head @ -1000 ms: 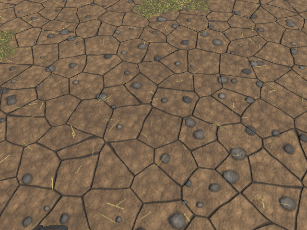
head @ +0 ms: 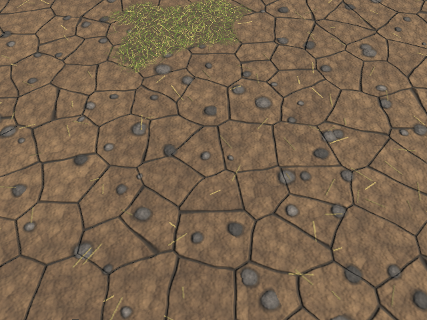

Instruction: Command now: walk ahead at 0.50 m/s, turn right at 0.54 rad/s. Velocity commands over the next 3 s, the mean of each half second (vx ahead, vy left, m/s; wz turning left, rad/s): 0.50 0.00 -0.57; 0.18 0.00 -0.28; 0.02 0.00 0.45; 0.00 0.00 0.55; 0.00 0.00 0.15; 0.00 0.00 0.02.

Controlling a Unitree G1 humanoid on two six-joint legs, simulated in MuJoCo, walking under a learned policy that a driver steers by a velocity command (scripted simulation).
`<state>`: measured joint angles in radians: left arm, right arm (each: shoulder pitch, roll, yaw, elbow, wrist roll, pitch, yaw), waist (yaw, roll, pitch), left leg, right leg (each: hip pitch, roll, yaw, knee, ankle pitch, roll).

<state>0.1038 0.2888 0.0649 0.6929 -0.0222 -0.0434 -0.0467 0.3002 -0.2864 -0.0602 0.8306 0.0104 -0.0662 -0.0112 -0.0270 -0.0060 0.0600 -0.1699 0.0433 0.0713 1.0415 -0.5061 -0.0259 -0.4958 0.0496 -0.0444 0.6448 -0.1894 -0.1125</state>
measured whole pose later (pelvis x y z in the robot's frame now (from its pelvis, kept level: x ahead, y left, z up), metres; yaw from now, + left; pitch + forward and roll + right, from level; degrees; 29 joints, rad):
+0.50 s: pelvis +0.29 +0.03 +0.01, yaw -18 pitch +2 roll +1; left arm 0.35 0.30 0.07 0.73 -0.03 -0.02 0.02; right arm 0.11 -0.27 -0.05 0.69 -0.01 -0.11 0.02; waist 0.04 -0.03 0.01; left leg -0.40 -0.03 0.01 0.54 -0.17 0.02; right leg -0.33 0.07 0.15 1.11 -0.48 -0.03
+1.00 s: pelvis +0.42 -0.05 +0.02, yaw -24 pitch +1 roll +0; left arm 0.07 0.21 0.02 0.64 0.02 0.00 0.00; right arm 0.19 -0.30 -0.04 0.86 0.02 0.01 0.00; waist -0.04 0.03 0.05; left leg -0.38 0.05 -0.02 0.97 -0.60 -0.09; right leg -0.37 -0.01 -0.05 0.50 -0.15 -0.03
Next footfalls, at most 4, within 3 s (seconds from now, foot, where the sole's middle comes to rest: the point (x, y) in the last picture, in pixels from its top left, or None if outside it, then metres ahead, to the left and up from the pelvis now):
0.40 left None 0.43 0.11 -0.75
0.86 right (285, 302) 0.48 -0.19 -0.75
1.24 left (200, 297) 0.50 0.06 -0.75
1.74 right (274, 293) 0.50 -0.16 -0.75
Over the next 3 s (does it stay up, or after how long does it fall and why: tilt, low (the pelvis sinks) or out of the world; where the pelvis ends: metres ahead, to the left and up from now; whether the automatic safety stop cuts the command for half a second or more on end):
stays up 0.45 -0.02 0.02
